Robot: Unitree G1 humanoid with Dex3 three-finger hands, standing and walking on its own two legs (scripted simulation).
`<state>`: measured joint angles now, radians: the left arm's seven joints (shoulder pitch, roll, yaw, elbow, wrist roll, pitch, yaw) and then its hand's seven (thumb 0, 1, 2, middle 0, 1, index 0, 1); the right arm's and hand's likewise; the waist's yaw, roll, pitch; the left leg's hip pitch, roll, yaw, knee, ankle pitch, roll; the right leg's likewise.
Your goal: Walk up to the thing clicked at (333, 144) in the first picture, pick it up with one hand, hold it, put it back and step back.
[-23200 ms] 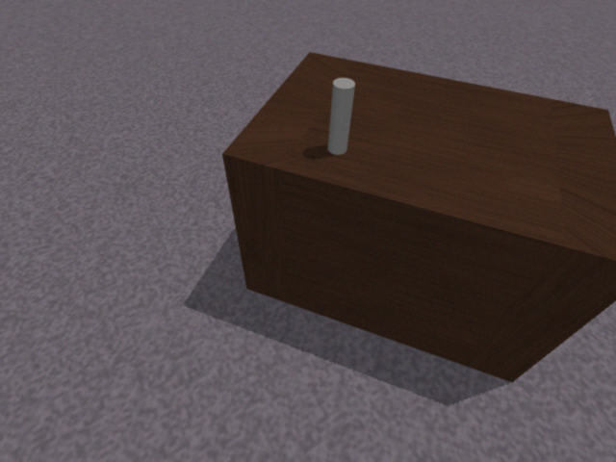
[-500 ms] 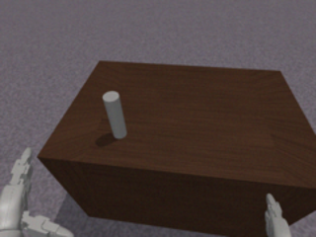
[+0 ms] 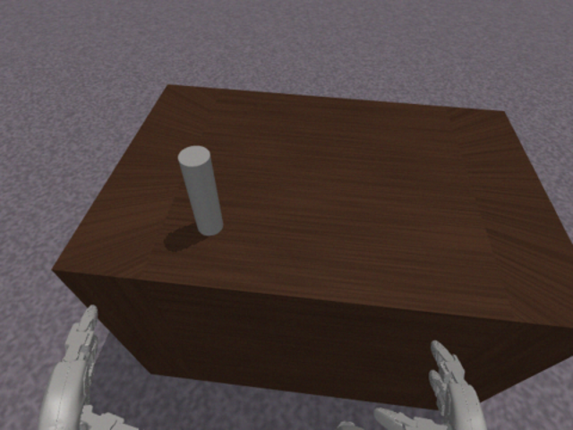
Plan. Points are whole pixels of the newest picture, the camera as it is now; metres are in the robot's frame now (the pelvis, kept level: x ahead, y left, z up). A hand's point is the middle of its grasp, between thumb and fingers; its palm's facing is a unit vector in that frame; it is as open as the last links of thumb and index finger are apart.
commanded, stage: home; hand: left
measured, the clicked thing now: (203, 194) +0.49 +0.17 +0.01
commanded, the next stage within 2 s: none
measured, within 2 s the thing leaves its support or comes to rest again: neither
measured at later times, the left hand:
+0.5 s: hand (160, 380) +0.20 +0.19 -0.06, palm faces +0.09 -0.97 -0.23, open 17.7 cm
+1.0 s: hand (164, 378) +0.20 +0.18 -0.06, palm faces +0.10 -0.97 -0.23, open 17.7 cm
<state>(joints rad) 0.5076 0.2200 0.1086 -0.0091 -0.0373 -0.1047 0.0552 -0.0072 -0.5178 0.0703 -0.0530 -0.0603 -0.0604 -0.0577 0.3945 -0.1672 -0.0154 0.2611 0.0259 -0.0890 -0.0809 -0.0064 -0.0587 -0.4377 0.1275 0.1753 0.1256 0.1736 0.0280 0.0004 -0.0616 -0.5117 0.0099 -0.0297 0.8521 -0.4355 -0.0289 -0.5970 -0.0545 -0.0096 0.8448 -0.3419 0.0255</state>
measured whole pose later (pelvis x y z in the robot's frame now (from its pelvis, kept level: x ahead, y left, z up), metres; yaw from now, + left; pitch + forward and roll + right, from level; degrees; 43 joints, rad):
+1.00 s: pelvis +0.02 +0.01 -0.01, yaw -1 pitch +9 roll +0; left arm 0.44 0.21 -0.01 0.08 -0.03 0.06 0.09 -0.01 -0.60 0.02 -0.04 -0.04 -0.05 -0.04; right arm 0.45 -0.19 0.00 0.10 0.03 0.05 -0.09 0.01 -0.90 -0.90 0.20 0.30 0.20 0.30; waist 0.01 0.00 -0.12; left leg -0.59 0.02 -0.02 0.94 -0.51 -0.03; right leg -0.68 -0.05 0.00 0.93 -0.41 0.03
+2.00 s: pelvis +0.01 +0.01 -0.02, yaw -1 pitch +9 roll +0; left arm 0.45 0.20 -0.01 0.05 -0.03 0.07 0.10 -0.01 -0.59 0.03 -0.05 -0.05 -0.05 -0.05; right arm 0.46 -0.19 0.00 0.09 0.03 0.05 -0.10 0.01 -0.90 -0.90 0.20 0.30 0.20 0.30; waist 0.01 0.00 -0.13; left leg -0.62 0.02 -0.02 0.96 -0.51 -0.03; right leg -0.70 -0.04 0.00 0.95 -0.40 0.03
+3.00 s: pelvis +0.01 -0.01 +0.04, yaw -1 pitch -3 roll +0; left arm 0.15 0.32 -0.01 1.11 0.02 -0.02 0.01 0.00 0.05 0.62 -0.18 -0.27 -0.19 -0.26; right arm 0.20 -0.32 -0.01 1.09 -0.03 -0.01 -0.01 0.01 -0.91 -0.90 0.20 0.30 0.20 0.30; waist 0.01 0.01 0.04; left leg -0.13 0.03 -0.02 0.47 -0.28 -0.04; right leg -0.23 -0.03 -0.01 0.49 -0.20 0.01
